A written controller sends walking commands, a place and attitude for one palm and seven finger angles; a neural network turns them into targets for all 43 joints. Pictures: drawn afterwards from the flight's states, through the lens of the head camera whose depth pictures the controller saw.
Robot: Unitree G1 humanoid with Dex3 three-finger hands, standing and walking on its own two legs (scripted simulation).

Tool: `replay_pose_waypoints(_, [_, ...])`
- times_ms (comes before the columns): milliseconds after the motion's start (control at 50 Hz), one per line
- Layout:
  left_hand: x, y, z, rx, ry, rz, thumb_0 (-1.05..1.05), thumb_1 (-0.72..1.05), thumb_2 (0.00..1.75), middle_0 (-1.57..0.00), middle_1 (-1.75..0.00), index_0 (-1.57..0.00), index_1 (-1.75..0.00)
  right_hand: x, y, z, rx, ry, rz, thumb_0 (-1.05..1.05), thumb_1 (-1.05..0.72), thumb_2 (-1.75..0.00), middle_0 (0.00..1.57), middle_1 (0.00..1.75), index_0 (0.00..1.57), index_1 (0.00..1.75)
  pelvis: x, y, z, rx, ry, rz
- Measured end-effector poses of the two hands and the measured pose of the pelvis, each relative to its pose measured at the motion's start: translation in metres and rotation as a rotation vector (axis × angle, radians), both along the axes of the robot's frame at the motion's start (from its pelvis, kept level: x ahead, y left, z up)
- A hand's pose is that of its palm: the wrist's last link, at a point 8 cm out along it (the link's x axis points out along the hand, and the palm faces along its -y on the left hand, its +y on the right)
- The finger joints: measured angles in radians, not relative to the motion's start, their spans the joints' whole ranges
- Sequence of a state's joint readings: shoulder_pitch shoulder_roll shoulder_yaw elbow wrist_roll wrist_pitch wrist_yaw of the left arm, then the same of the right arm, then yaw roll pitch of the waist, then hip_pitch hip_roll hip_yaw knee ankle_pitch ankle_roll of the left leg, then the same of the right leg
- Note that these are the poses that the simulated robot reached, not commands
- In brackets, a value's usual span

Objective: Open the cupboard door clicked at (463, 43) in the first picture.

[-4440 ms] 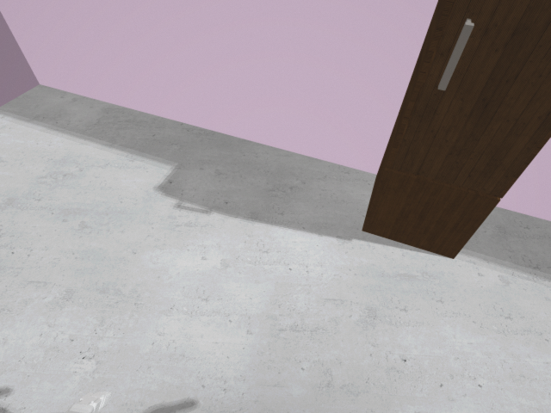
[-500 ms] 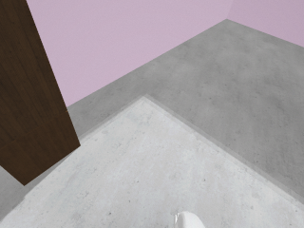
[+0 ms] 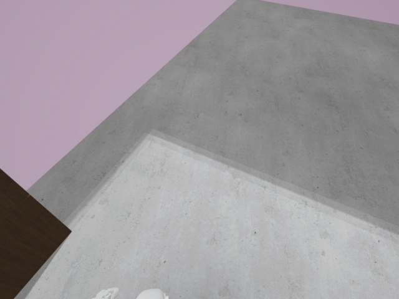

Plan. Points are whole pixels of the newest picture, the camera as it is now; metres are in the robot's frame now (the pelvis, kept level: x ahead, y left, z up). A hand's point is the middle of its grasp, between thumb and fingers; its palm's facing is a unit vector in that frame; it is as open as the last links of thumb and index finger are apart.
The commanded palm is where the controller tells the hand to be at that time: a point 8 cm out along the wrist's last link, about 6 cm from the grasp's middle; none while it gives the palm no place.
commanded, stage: turn to face it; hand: left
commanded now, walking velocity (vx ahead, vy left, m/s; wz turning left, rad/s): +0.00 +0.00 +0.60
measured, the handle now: out of the picture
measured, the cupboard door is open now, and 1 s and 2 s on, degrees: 0 0 0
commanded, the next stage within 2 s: take the last steps up to it in 1.84 s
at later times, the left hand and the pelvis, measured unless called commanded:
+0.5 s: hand out of the picture +0.02 +0.28 -0.17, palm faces +0.30 -0.92 -0.24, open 7.4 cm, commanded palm none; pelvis +0.01 +0.05 +0.01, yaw +15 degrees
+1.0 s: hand out of the picture -0.01 +0.17 -0.13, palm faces +0.54 -0.79 -0.29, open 7.4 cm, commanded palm none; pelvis +0.01 -0.05 +0.01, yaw +34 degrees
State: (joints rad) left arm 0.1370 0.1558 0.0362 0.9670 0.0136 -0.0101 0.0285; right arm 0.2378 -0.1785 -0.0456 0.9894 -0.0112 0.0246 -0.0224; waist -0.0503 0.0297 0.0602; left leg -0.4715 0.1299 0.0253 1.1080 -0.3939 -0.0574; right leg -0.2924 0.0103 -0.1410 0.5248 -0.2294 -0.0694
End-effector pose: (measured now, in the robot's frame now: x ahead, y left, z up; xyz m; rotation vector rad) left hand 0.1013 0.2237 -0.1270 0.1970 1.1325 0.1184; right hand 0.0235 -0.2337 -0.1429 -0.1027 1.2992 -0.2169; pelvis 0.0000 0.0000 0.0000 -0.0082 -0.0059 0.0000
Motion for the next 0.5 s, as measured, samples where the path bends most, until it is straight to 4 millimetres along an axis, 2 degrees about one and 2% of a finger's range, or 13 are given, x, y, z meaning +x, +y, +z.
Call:
replay_pose_waypoints(120, [0.002,0.014,-0.003,-0.043,-0.05,0.083,0.0,0.92,0.9,-0.21,-0.3,-0.2,-0.3,0.041,0.016,0.008,-0.011,-0.024,0.099,0.0,-0.91,-0.9,0.2,0.29,0.2,0.3,0.013,0.013,0.0,-0.019,-0.013,0.077])
replay_pose_waypoints(180, [-0.009,0.029,-0.015,-0.066,-0.047,0.144,0.0,0.91,0.9,-0.21,-0.3,-0.2,-0.3,0.058,0.028,0.011,-0.033,-0.023,0.158,0.0,-0.91,-0.9,0.2,0.29,0.2,0.3,0.016,0.025,-0.005,-0.032,-0.016,0.122])
replay_pose_waypoints(240, [-0.029,0.049,-0.031,-0.077,-0.002,0.207,0.0,0.91,0.9,-0.21,-0.3,-0.2,-0.3,0.071,0.042,0.012,-0.054,-0.039,0.208,0.0,-0.91,-0.9,0.2,0.29,0.2,0.3,0.017,0.037,-0.012,-0.028,-0.01,0.153])
replay_pose_waypoints(300, [-0.054,0.065,-0.031,-0.064,0.083,0.237,0.01,0.91,0.9,-0.21,-0.3,-0.2,-0.3,0.075,0.052,0.02,-0.062,-0.044,0.233,0.0,-0.91,-0.9,0.2,0.29,0.2,0.3,0.015,0.045,-0.006,-0.034,0.003,0.165])
replay_pose_waypoints(380, [-0.079,0.083,-0.019,-0.043,0.141,0.284,0.01,0.91,0.9,-0.2,-0.3,-0.2,-0.3,0.075,0.061,0.029,-0.067,-0.013,0.266,0.0,-0.91,-0.9,0.2,0.29,0.2,0.3,0.013,0.052,0.006,-0.046,0.022,0.204])
replay_pose_waypoints(500, [-0.1,0.097,-0.006,-0.001,0.147,0.356,0.01,0.91,0.9,-0.2,-0.3,-0.2,-0.3,0.077,0.06,0.034,-0.068,0.016,0.309,0.0,-0.9,-0.9,0.21,0.29,0.2,0.3,0.013,0.05,0.014,-0.05,0.032,0.265])
